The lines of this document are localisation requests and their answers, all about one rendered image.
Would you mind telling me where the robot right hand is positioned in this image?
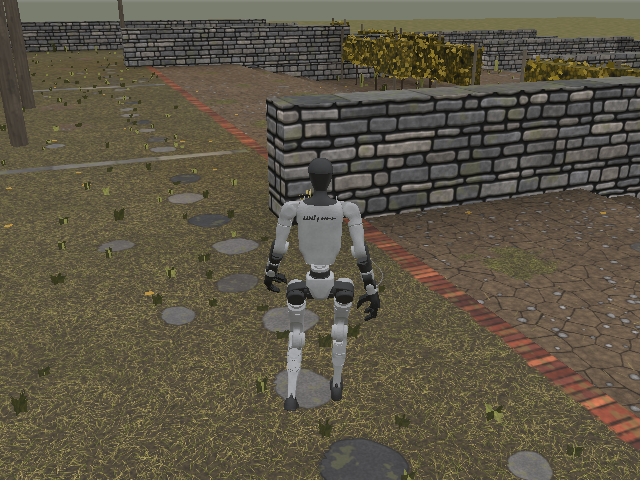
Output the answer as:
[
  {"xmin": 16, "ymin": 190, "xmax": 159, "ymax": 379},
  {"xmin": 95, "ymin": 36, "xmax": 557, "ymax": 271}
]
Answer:
[{"xmin": 357, "ymin": 292, "xmax": 380, "ymax": 321}]

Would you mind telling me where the robot right upper arm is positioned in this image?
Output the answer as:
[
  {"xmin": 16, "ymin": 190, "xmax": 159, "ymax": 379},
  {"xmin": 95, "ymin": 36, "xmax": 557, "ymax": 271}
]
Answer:
[{"xmin": 341, "ymin": 201, "xmax": 367, "ymax": 259}]

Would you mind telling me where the humanoid robot torso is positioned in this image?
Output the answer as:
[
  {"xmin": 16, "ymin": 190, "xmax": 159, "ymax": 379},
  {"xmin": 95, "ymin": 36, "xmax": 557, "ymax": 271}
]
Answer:
[{"xmin": 297, "ymin": 196, "xmax": 344, "ymax": 300}]

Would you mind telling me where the robot left hand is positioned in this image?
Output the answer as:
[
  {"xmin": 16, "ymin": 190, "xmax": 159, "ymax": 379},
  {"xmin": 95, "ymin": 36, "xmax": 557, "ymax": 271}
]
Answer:
[{"xmin": 264, "ymin": 273, "xmax": 287, "ymax": 293}]

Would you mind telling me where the left robot forearm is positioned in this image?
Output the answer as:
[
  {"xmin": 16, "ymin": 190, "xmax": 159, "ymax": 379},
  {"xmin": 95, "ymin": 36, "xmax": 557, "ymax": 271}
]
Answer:
[{"xmin": 265, "ymin": 239, "xmax": 283, "ymax": 277}]

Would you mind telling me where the robot left upper arm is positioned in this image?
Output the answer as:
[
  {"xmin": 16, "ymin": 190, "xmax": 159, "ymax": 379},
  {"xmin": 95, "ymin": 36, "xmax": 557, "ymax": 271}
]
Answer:
[{"xmin": 273, "ymin": 201, "xmax": 300, "ymax": 255}]

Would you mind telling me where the left robot foot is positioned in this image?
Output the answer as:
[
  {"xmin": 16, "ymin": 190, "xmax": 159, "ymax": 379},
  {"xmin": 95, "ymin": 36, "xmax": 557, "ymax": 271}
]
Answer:
[{"xmin": 284, "ymin": 395, "xmax": 299, "ymax": 411}]

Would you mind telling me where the right robot forearm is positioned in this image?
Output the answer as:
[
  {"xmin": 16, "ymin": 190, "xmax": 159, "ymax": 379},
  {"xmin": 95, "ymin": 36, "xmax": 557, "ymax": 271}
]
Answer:
[{"xmin": 357, "ymin": 243, "xmax": 378, "ymax": 295}]

